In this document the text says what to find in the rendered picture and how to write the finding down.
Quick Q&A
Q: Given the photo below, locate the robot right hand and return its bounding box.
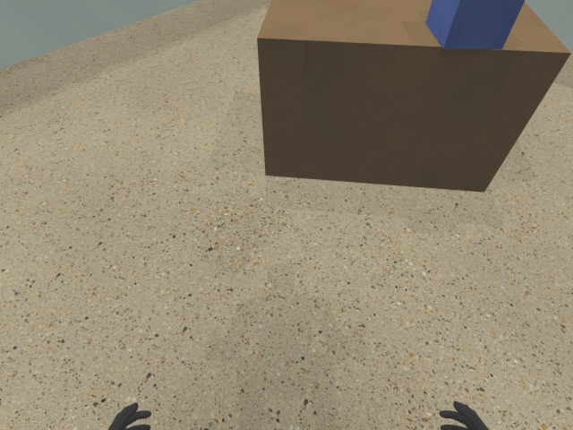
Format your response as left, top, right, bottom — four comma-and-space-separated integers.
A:
440, 401, 489, 430

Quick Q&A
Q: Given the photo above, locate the robot left hand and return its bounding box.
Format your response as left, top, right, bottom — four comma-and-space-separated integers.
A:
108, 402, 151, 430

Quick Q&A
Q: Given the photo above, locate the pedestal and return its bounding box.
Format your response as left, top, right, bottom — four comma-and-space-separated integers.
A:
257, 0, 571, 192

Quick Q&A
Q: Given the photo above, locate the carton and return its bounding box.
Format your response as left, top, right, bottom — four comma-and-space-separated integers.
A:
426, 0, 525, 49

